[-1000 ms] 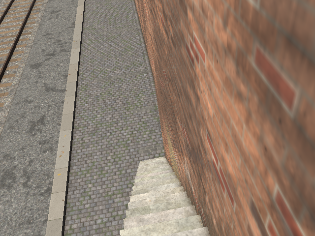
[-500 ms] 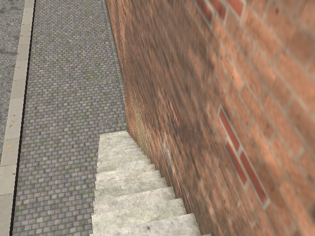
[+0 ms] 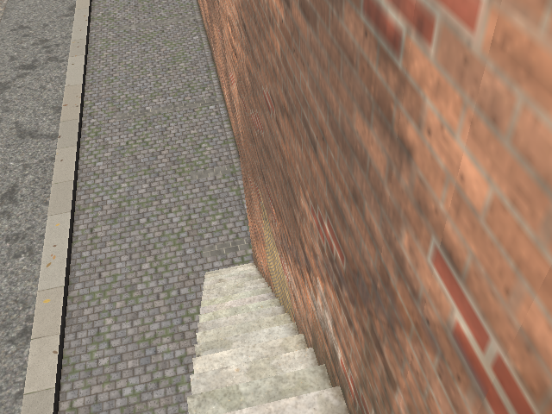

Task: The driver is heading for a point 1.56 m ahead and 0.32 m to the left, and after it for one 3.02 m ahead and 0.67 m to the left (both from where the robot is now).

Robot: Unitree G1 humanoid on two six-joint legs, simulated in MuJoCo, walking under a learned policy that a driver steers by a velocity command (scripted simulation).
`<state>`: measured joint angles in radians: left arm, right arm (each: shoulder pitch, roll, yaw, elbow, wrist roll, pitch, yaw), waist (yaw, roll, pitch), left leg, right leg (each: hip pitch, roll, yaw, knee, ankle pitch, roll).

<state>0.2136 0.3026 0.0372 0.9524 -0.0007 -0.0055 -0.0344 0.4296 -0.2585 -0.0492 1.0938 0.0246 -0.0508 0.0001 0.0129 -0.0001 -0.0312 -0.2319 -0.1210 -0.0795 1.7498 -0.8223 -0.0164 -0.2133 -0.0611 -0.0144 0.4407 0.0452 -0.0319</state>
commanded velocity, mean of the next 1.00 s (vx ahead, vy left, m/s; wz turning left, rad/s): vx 0.50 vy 0.00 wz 0.00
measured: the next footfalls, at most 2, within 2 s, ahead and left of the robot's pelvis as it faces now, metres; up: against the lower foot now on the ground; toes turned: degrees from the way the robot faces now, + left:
left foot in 0.38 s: +0.25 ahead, +0.19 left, -0.22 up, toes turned -1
right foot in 0.78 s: +0.48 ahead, -0.06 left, -0.43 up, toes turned -2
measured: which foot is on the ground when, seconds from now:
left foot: up 0.00-0.36, down 0.38-0.76, up 0.78-1.00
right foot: down 0.00-0.36, up 0.38-0.76, down 0.78-1.00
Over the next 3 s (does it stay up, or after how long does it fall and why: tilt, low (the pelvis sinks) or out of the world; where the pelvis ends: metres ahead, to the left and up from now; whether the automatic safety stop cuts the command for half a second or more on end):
stays up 1.36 0.28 -1.39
